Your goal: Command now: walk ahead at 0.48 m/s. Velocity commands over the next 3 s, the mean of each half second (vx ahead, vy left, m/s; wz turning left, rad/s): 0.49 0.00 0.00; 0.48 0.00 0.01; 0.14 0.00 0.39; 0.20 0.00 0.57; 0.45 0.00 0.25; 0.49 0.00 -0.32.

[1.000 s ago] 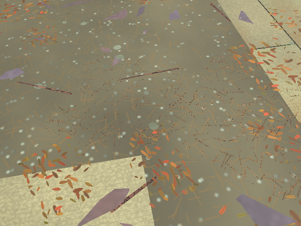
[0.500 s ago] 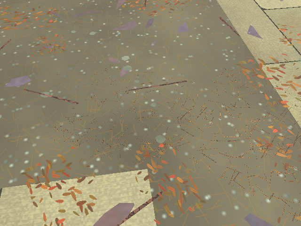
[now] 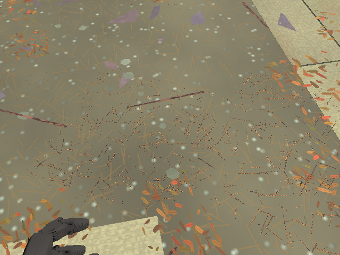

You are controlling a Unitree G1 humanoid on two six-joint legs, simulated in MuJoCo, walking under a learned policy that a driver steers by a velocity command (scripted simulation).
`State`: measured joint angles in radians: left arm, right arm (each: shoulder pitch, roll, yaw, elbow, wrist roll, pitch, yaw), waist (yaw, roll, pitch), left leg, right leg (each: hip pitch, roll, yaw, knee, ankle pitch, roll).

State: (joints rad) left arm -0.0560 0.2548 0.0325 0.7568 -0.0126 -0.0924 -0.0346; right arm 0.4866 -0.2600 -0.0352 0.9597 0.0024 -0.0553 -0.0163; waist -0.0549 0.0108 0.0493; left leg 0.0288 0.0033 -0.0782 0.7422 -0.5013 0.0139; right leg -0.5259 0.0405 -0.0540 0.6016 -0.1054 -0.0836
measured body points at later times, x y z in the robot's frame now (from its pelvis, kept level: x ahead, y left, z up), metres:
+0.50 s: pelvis +0.27 +0.05 +0.01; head +0.29 +0.07 +0.46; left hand +0.26 +0.34 -0.13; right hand +0.46 -0.19 -0.07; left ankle +0.37 +0.16 -0.72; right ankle +0.13 -0.09 -0.70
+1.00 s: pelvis +0.53 +0.05 +0.02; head +0.57 +0.05 +0.46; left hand +0.76 +0.27 -0.08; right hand +0.50 -0.23 -0.12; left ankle +0.37 +0.16 -0.71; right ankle +0.69 -0.06 -0.71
